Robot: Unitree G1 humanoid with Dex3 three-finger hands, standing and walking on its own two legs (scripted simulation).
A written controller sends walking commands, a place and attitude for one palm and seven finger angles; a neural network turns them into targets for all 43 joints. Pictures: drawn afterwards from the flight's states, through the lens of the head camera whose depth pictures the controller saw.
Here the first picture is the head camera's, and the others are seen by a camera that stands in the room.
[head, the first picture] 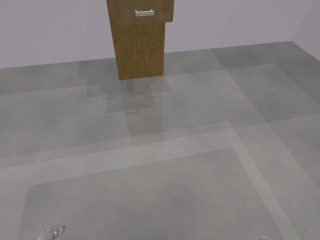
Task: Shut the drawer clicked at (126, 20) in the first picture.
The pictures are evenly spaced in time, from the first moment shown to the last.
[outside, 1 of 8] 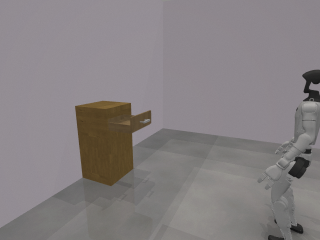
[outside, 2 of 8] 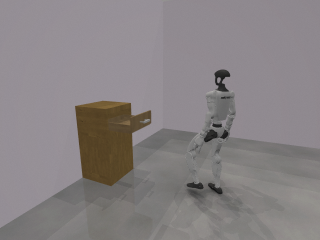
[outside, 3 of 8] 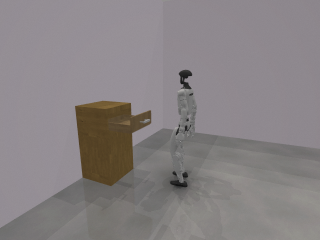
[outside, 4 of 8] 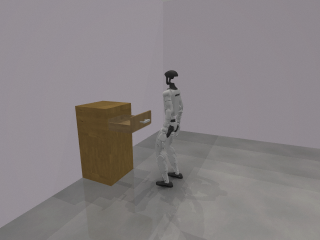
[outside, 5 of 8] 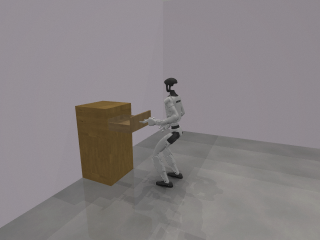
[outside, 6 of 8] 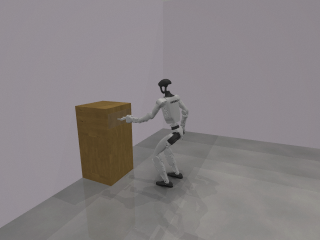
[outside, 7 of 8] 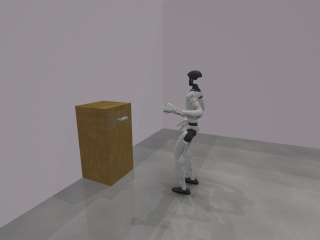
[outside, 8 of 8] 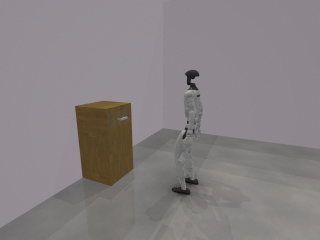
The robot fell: no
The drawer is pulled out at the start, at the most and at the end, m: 0.30 0.30 0.00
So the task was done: yes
